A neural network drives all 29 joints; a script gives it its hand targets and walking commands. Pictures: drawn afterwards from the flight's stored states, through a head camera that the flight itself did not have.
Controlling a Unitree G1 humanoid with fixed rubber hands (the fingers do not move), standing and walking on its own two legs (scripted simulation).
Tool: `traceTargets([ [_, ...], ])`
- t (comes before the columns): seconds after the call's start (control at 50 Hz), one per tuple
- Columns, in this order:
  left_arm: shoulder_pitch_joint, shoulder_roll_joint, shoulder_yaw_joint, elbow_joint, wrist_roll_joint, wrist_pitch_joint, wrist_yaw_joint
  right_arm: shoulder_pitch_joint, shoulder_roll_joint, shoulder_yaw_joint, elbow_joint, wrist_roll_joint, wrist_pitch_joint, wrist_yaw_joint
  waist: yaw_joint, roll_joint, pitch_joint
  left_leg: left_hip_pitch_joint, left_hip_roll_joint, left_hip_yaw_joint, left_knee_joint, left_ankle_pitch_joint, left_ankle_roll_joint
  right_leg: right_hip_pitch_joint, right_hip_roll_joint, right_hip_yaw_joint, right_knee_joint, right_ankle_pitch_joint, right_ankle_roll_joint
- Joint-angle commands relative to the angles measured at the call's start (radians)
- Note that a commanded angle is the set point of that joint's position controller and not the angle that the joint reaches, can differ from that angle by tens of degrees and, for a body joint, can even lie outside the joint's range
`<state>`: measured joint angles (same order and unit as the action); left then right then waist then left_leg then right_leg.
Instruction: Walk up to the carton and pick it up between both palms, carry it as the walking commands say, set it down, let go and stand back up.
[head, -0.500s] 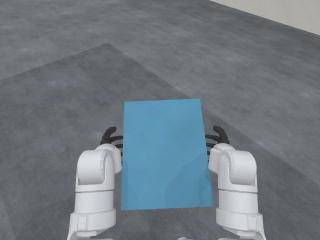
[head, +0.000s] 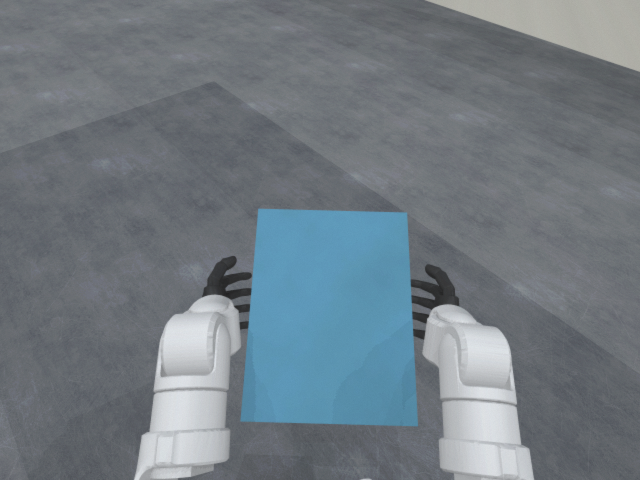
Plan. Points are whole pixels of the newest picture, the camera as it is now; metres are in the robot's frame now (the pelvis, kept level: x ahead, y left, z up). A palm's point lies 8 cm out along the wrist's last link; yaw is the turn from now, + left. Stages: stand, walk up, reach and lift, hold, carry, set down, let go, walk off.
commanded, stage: carry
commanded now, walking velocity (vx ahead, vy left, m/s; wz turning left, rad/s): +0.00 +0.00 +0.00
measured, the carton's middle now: (327, 323) +0.36 -0.02 -0.06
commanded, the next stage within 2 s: hold in 0.26 s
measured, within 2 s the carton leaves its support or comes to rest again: neither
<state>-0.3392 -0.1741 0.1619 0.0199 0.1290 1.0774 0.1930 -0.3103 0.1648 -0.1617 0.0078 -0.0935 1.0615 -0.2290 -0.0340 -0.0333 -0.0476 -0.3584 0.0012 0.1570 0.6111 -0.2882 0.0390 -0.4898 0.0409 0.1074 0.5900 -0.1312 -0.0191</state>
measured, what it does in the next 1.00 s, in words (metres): stands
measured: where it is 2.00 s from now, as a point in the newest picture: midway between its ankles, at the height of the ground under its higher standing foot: outside the picture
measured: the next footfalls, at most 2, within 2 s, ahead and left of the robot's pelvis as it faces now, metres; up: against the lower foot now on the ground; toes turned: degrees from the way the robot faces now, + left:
none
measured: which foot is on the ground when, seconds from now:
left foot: down 0.00-1.00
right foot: down 0.00-1.00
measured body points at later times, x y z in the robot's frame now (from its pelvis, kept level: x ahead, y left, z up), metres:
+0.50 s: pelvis -0.02 +0.00 +0.00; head -0.05 -0.04 +0.45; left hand +0.30 +0.12 +0.05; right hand +0.29 -0.16 +0.04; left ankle +0.02 +0.09 -0.72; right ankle +0.11 -0.11 -0.72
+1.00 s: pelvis -0.04 -0.02 +0.00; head -0.10 -0.09 +0.44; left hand +0.29 +0.10 +0.06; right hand +0.32 -0.17 +0.06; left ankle +0.02 +0.09 -0.72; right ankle +0.11 -0.11 -0.72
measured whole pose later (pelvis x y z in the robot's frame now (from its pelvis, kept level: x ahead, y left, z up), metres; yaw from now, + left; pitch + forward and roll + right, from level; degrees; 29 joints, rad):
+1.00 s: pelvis -0.04 -0.02 +0.00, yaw +3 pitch -6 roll +3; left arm -0.59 -0.16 0.30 0.79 0.22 0.68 0.21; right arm -0.62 0.05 -0.16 0.67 -0.24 0.78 -0.22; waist -0.03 0.10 -0.06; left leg -0.24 -0.04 0.07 0.54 -0.20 0.04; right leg -0.35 0.04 0.10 0.53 -0.07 -0.01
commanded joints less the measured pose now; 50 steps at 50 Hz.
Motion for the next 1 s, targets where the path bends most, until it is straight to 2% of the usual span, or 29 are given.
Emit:
traceTargets([
  [0.0, -0.478, -0.862, -0.463, -0.052, -0.215, -0.149, -0.322, -0.530, 0.910, 0.523, -0.048, 0.239, -0.123, 0.372, 0.057, 0.024, -0.523, 0.209, 0.117, -0.108, -0.109, 0.057, 0.016, 0.212, -0.114, 0.066, -0.115, 0.062, -0.091],
  [0.02, -0.479, -0.857, -0.468, -0.074, -0.215, -0.169, -0.322, -0.536, 0.908, 0.534, -0.068, 0.239, -0.143, 0.371, 0.057, 0.011, -0.518, 0.208, 0.109, -0.100, -0.107, 0.032, 0.013, 0.213, -0.119, 0.072, -0.125, 0.043, -0.088],
  [0.04, -0.470, -0.846, -0.446, -0.045, -0.193, -0.192, -0.323, -0.536, 0.894, 0.522, -0.051, 0.216, -0.168, 0.371, 0.057, -0.002, -0.508, 0.198, 0.104, -0.100, -0.108, 0.006, 0.011, 0.210, -0.124, 0.077, -0.136, 0.019, -0.085],
  [0.12, -0.493, -0.842, -0.498, -0.156, -0.232, -0.235, -0.312, -0.553, 0.874, 0.563, -0.150, 0.244, -0.219, 0.362, 0.057, 0.021, -0.504, 0.214, 0.108, -0.113, -0.136, 0.013, 0.011, 0.186, -0.123, 0.058, -0.127, 0.008, -0.076],
  [0.18, -0.444, -0.822, -0.495, -0.132, -0.220, -0.252, -0.307, -0.514, 0.844, 0.558, -0.142, 0.230, -0.240, 0.354, 0.057, 0.013, -0.508, 0.217, 0.098, -0.097, -0.126, 0.007, 0.008, 0.193, -0.124, 0.058, -0.134, 0.016, -0.073],
  [0.24, -0.421, -0.810, -0.518, -0.159, -0.230, -0.258, -0.302, -0.506, 0.832, 0.584, -0.181, 0.243, -0.245, 0.349, 0.055, -0.019, -0.508, 0.209, 0.076, -0.087, -0.107, -0.016, 0.005, 0.189, -0.137, 0.077, -0.156, -0.022, -0.073],
  [0.26, -0.528, -0.927, -0.522, 0.109, -0.202, -0.339, -0.347, -0.676, 0.923, 0.684, -0.039, 0.219, -0.295, 0.386, 0.116, 0.162, -0.409, 0.084, -0.066, -0.305, -0.227, 0.157, -0.014, 0.531, 0.015, 0.041, -0.160, 0.068, -0.027],
  [0.28, -0.491, -0.957, -0.527, 0.112, -0.193, -0.359, -0.341, -0.679, 0.913, 0.669, -0.040, 0.205, -0.318, 0.398, 0.100, 0.152, -0.468, 0.120, -0.053, -0.317, -0.208, 0.319, -0.017, 0.591, 0.024, 0.040, -0.145, 0.134, -0.022],
  [0.3, -0.513, -0.968, -0.523, 0.131, -0.185, -0.367, -0.344, -0.709, 0.904, 0.669, -0.052, 0.203, -0.333, 0.407, 0.086, 0.162, -0.495, 0.128, -0.054, -0.322, -0.209, 0.329, -0.022, 0.599, 0.025, 0.042, -0.142, 0.138, -0.022],
  [0.32, -0.574, -0.975, -0.547, 0.100, -0.197, -0.387, -0.349, -0.755, 0.909, 0.691, -0.075, 0.208, -0.345, 0.418, 0.075, 0.123, -0.503, 0.117, -0.061, -0.313, -0.204, 0.290, -0.017, 0.586, 0.025, 0.050, -0.145, 0.135, -0.022],
  [0.34, -0.646, -0.986, -0.555, 0.088, -0.207, -0.396, -0.351, -0.782, 0.903, 0.688, -0.065, 0.207, -0.348, 0.430, 0.048, 0.113, -0.517, 0.111, -0.056, -0.322, -0.215, 0.232, -0.007, 0.592, 0.026, 0.046, -0.133, 0.118, -0.022],
  [0.36, -0.699, -0.999, -0.542, 0.076, -0.204, -0.406, -0.345, -0.803, 0.888, 0.684, -0.040, 0.207, -0.352, 0.446, 0.040, 0.133, -0.521, 0.103, -0.041, -0.340, -0.234, 0.187, -0.001, 0.600, 0.030, 0.042, -0.111, 0.104, -0.021],
  [0.44, -0.799, -1.023, -0.482, 0.248, -0.171, -0.424, -0.359, -0.839, 0.874, 0.597, 0.164, 0.150, -0.352, 0.476, -0.011, 0.087, -0.461, 0.009, -0.021, -0.364, -0.293, -0.048, 0.025, 0.638, 0.032, 0.015, -0.092, 0.034, -0.005],
  [0.5, -0.891, -1.049, -0.414, 0.334, -0.142, -0.450, -0.374, -0.933, 0.899, 0.555, 0.274, 0.140, -0.364, 0.509, -0.007, 0.062, -0.438, -0.012, -0.001, -0.380, -0.315, -0.114, 0.029, 0.645, 0.038, 0.001, -0.087, -0.015, 0.000],
  [0.52, -0.920, -1.051, -0.386, 0.386, -0.131, -0.452, -0.383, -0.947, 0.914, 0.522, 0.321, 0.132, -0.366, 0.515, -0.013, 0.078, -0.418, -0.046, 0.000, -0.378, -0.330, -0.164, 0.031, 0.682, 0.039, -0.003, -0.083, -0.033, 0.005],
  [0.58, -0.988, -1.057, -0.324, 0.473, -0.114, -0.469, -0.404, -0.991, 0.949, 0.447, 0.412, 0.107, -0.377, 0.530, -0.030, 0.035, -0.396, -0.077, 0.001, -0.377, -0.338, -0.206, 0.032, 0.720, 0.030, -0.002, -0.090, -0.076, 0.014],
  [0.64, -1.089, -1.050, -0.302, 0.500, -0.126, -0.491, -0.432, -1.021, 1.006, 0.400, 0.461, 0.099, -0.394, 0.532, -0.055, 0.004, -0.415, -0.065, -0.012, -0.355, -0.320, -0.181, 0.028, 0.732, 0.012, 0.011, -0.112, -0.103, 0.028],
  [0.7, -1.171, -1.016, -0.263, 0.521, -0.133, -0.514, -0.452, -1.058, 1.052, 0.375, 0.495, 0.102, -0.406, 0.534, -0.044, -0.049, -0.438, -0.051, -0.032, -0.323, -0.290, -0.133, 0.026, 0.722, -0.008, 0.022, -0.144, -0.143, 0.041],
  [0.78, -1.242, -0.983, -0.211, 0.521, -0.132, -0.533, -0.465, -1.084, 1.100, 0.381, 0.518, 0.120, -0.415, 0.538, 0.009, -0.065, -0.471, -0.048, -0.049, -0.288, -0.263, -0.077, 0.028, 0.735, -0.031, 0.048, -0.174, -0.157, 0.052],
  [0.82, -1.277, -0.972, -0.203, 0.515, -0.136, -0.539, -0.469, -1.107, 1.112, 0.390, 0.510, 0.128, -0.420, 0.538, 0.020, -0.068, -0.498, -0.030, -0.054, -0.280, -0.249, -0.068, 0.025, 0.733, -0.038, 0.056, -0.183, -0.165, 0.055],
  [0.86, -1.299, -0.949, -0.174, 0.538, -0.131, -0.541, -0.472, -1.137, 1.124, 0.394, 0.528, 0.137, -0.418, 0.539, 0.047, -0.093, -0.490, -0.034, -0.058, -0.271, -0.240, -0.075, 0.026, 0.730, -0.041, 0.060, -0.196, -0.196, 0.059],
  [0.92, -1.325, -0.937, -0.150, 0.560, -0.121, -0.540, -0.477, -1.159, 1.131, 0.377, 0.549, 0.134, -0.420, 0.539, 0.059, -0.098, -0.484, -0.032, -0.061, -0.265, -0.234, -0.082, 0.025, 0.726, -0.051, 0.069, -0.209, -0.211, 0.063],
  [0.96, -1.352, -0.947, -0.145, 0.585, -0.124, -0.536, -0.479, -1.176, 1.133, 0.367, 0.560, 0.132, -0.422, 0.543, 0.055, -0.096, -0.497, -0.021, -0.057, -0.268, -0.237, -0.097, 0.022, 0.723, -0.048, 0.066, -0.210, -0.206, 0.061],
  [0.98, -1.338, -0.950, -0.126, 0.617, -0.116, -0.532, -0.480, -1.189, 1.129, 0.364, 0.563, 0.133, -0.423, 0.544, 0.068, -0.094, -0.478, -0.033, -0.053, -0.271, -0.243, -0.117, 0.021, 0.722, -0.047, 0.066, -0.210, -0.220, 0.062],
])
